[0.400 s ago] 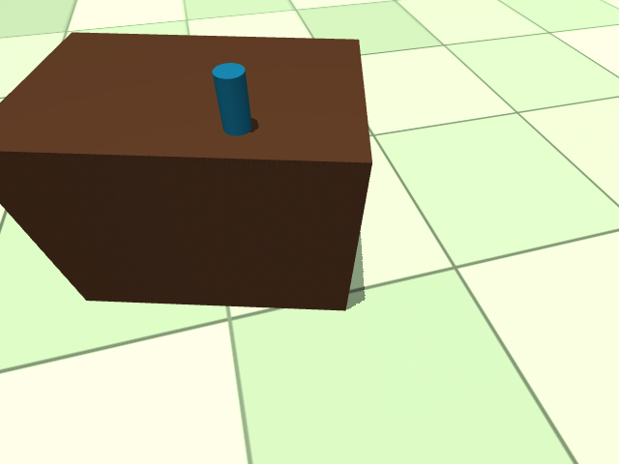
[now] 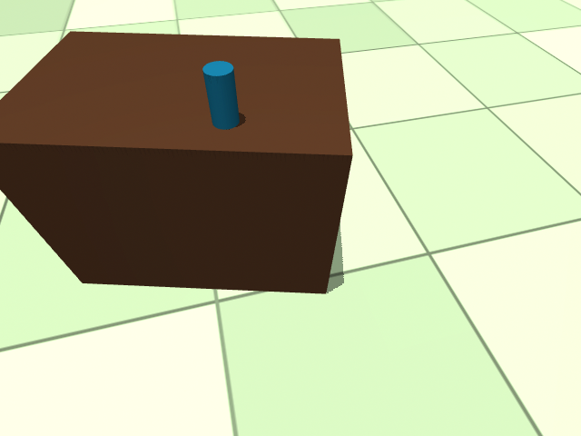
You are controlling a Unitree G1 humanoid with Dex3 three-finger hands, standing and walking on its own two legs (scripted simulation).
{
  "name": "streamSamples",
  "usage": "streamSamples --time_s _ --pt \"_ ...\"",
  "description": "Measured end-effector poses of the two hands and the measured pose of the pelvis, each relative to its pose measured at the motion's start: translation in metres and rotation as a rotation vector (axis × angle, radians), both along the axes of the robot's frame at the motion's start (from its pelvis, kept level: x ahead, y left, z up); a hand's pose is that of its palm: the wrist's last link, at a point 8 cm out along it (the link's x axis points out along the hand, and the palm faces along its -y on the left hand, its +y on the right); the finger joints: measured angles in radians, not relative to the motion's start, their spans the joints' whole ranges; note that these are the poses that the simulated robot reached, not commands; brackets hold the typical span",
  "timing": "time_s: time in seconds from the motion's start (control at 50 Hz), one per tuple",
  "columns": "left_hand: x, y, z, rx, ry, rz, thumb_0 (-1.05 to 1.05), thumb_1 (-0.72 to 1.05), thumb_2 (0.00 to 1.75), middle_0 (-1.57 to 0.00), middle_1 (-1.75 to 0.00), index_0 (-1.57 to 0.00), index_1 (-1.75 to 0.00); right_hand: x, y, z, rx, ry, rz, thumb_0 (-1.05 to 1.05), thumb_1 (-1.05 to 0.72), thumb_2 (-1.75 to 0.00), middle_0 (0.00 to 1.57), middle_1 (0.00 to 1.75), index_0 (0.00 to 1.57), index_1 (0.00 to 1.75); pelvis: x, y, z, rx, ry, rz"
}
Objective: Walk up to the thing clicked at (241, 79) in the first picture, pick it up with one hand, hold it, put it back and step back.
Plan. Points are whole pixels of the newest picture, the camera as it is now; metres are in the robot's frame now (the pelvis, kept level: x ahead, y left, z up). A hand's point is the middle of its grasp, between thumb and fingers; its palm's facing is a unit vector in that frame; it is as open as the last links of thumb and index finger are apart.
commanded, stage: stand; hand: left
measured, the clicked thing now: (222, 96) +0.85 +0.18 -0.01
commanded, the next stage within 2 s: walk up in 0.72 s
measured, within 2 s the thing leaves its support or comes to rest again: neither
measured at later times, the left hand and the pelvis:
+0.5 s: hand out of the picture +0.07 +0.25 -0.16, palm faces -0.02 -0.94 -0.34, open 7.4 cm; pelvis +0.00 +0.00 +0.00, yaw +0 degrees
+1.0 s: hand out of the picture +0.12 +0.25 -0.14, palm faces -0.06 -0.90 -0.42, open 7.4 cm; pelvis +0.05 -0.04 -0.02, yaw -2 degrees
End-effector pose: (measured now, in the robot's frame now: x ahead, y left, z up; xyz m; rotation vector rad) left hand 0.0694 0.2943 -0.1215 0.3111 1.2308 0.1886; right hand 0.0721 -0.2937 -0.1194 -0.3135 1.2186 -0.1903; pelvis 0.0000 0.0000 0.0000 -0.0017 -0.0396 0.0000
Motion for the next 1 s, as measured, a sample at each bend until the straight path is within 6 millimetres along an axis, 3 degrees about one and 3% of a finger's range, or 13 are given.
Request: streamSamples --time_s 0.76,0.86,0.94,1.0 --pt "0.003 0.003 0.002 -0.001 -0.005 0.002 0.0 0.91 0.89 -0.21 -0.3 -0.2 -0.3 0.004 -0.002 0.0 0.006 -0.007 0.002 0.01 -0.91 -0.9 0.2 0.3 0.2 0.3 0.007 0.0 0.0 0.003 0.002 0.002" --pt "0.011 0.009 0.008 0.028 0.0 -0.018 0.0 0.91 0.89 -0.21 -0.3 -0.2 -0.3 -0.005 -0.021 0.001 0.006 -0.03 -0.036 0.0 -0.9 -0.9 0.21 0.3 0.21 0.3 0.02 -0.01 -0.004 0.013 0.003 -0.016" --pt "0.03 0.004 0.015 0.062 -0.009 -0.041 0.0 0.91 0.89 -0.21 -0.3 -0.2 -0.3 -0.017 -0.048 -0.003 -0.003 0.02 -0.061 0.0 -0.9 -0.9 0.21 0.3 0.21 0.3 0.033 -0.028 -0.006 0.03 -0.004 -0.022" --pt "0.044 -0.006 0.018 0.096 -0.032 -0.048 0.0 0.91 0.9 -0.21 -0.3 -0.2 -0.3 -0.014 -0.073 -0.015 -0.006 0.056 -0.074 0.01 -0.9 -0.9 0.21 0.3 0.21 0.3 0.048 -0.045 -0.015 0.025 -0.02 -0.031"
